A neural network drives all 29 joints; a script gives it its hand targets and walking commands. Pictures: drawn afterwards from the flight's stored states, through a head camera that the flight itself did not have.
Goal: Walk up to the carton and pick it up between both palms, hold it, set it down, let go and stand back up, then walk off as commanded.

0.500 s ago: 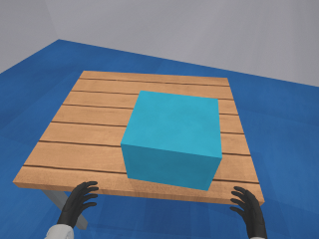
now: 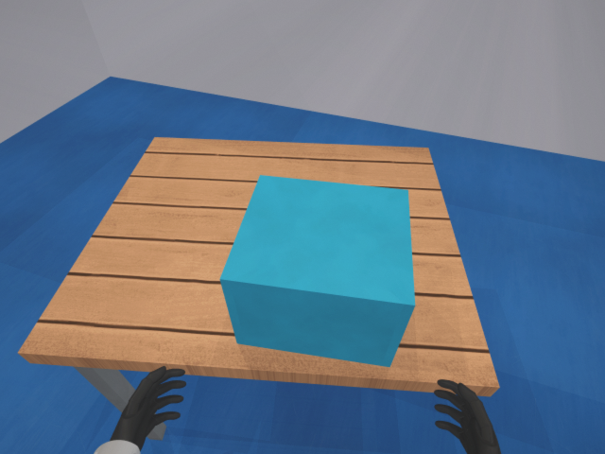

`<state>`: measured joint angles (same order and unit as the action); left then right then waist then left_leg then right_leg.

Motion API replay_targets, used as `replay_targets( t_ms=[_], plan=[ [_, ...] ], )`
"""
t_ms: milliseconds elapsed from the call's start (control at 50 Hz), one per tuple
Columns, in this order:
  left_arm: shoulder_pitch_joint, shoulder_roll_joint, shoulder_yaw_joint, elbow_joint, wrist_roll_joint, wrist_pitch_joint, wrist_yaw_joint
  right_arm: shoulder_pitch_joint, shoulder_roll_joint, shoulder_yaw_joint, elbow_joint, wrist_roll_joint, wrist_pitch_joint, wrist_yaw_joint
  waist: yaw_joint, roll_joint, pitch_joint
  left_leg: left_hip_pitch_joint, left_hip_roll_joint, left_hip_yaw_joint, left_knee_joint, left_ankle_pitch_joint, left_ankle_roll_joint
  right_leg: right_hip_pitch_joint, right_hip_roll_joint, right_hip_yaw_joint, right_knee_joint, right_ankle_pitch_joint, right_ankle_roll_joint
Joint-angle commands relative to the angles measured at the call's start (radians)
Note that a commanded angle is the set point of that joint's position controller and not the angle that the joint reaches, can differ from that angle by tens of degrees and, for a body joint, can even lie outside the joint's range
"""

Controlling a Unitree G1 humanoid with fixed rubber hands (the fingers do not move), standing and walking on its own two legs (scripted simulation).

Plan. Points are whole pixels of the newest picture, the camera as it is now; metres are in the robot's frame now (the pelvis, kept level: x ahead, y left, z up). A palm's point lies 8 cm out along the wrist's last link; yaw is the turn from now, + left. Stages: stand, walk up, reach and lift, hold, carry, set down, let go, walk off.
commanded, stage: set down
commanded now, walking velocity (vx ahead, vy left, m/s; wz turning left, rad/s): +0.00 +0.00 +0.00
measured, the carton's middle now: (322, 267) +0.43 +0.01 -0.04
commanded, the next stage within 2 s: let go in 1.20 s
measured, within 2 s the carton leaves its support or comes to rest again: neither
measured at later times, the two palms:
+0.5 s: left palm (146, 447) +0.14 +0.23 -0.06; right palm out of the picture +0.15 -0.21 -0.06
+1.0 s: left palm (156, 446) +0.14 +0.22 -0.07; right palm out of the picture +0.15 -0.23 -0.07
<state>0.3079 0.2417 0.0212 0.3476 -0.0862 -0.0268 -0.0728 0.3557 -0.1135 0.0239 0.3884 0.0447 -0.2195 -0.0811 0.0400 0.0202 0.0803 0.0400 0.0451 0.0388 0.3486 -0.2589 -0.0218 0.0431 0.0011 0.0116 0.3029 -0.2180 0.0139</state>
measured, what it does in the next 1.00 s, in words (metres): stands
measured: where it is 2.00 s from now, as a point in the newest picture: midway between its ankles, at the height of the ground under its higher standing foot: outside the picture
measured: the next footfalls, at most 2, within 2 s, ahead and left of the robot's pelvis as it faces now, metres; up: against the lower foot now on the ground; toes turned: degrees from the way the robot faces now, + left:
none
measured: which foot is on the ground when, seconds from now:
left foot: down 0.00-1.00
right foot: down 0.00-1.00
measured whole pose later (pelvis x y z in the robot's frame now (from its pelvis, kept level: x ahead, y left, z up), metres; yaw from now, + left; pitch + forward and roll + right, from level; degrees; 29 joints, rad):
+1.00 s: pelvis -0.01 -0.01 +0.00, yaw +0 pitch -6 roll +0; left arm 0.20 0.20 0.02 0.48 0.00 0.12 -0.02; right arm 0.17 -0.17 -0.03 0.67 -0.02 -0.19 0.00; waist 0.02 0.01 0.10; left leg -0.02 0.05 0.04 0.36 -0.24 -0.04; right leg -0.04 0.01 0.01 0.37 -0.22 0.00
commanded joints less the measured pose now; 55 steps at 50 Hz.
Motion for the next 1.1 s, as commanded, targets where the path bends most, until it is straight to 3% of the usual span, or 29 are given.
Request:
replay_targets(
  t_ms=[0,80,180,280,640,800,840,1080],
  plan=[
    [-0.052,0.094,0.044,-0.076,0.019,0.004,-0.011,-0.036,-0.069,-0.016,-0.066,-0.011,-0.021,-0.002,-0.008,0.017,-0.001,0.019,-0.049,0.021,-0.021,0.426,-0.055,-0.111,0.018,-0.008,-0.065,0.203,-0.037],
    [-0.067,0.107,0.047,-0.118,0.019,0.01,-0.009,-0.044,-0.058,-0.018,-0.089,-0.008,-0.026,-0.004,-0.008,0.018,-0.021,0.014,-0.052,0.029,-0.019,0.42,-0.056,-0.103,0.016,-0.015,-0.066,0.2,-0.032],
    [-0.088,0.071,0.04,-0.069,0.049,0.043,0.012,-0.086,-0.084,-0.036,-0.024,-0.027,-0.012,0.02,-0.001,0.035,0.024,-0.005,-0.042,0.029,-0.039,0.364,-0.056,-0.136,0.026,-0.029,-0.069,0.114,-0.046],
    [-0.117,0.084,0.043,-0.075,0.04,0.062,0.02,-0.11,-0.085,-0.044,-0.036,-0.036,0.002,0.025,-0.009,0.003,0.004,-0.017,-0.044,0.042,-0.042,0.323,-0.044,-0.132,0.02,-0.032,-0.068,0.114,-0.038],
    [-0.154,0.085,0.046,-0.013,0.073,0.115,0.037,-0.173,-0.102,-0.065,0.06,-0.059,0.03,0.047,-0.014,0.004,-0.01,-0.041,-0.045,0.054,-0.037,0.25,-0.035,-0.148,0.015,-0.039,-0.041,0.109,-0.027],
    [-0.183,0.066,0.035,0.008,0.084,0.123,0.058,-0.22,-0.14,-0.089,0.15,-0.066,0.019,0.069,-0.012,0.016,-0.048,-0.023,-0.041,0.053,-0.025,0.271,-0.04,-0.168,0.025,-0.051,-0.022,0.116,-0.031],
    [-0.178,0.071,0.032,0.013,0.08,0.125,0.056,-0.22,-0.14,-0.084,0.146,-0.069,0.015,0.067,-0.019,-0.011,-0.055,-0.019,-0.044,0.057,-0.02,0.278,-0.033,-0.163,0.024,-0.051,-0.024,0.137,-0.028],
    [-0.184,0.044,0.032,0.019,0.105,0.131,0.066,-0.247,-0.171,-0.074,0.224,-0.054,-0.013,0.085,-0.02,-0.012,-0.084,0.007,-0.05,0.047,0.001,0.341,-0.034,-0.158,0.031,-0.055,-0.01,0.24,-0.02]
  ],
)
